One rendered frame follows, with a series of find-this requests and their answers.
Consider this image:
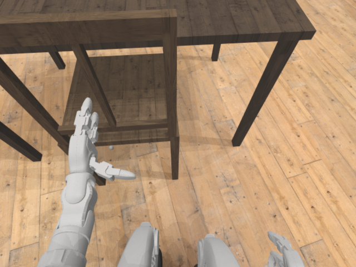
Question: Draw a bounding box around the right robot hand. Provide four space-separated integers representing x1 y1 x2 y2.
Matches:
265 231 306 267

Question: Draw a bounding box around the left robot forearm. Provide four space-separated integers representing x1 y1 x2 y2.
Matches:
37 172 98 267

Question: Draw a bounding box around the robot thigh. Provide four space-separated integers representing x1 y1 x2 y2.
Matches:
197 238 241 267
117 226 159 267

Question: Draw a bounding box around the table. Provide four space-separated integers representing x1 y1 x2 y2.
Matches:
0 0 316 162

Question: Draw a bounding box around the left robot thigh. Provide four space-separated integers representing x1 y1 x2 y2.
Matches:
117 226 159 267

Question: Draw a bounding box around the chair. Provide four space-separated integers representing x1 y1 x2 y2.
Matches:
0 9 180 186

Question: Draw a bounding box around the right robot thigh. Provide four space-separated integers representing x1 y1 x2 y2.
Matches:
197 238 241 267

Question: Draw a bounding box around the left robot hand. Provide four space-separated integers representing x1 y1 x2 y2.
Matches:
68 97 136 181

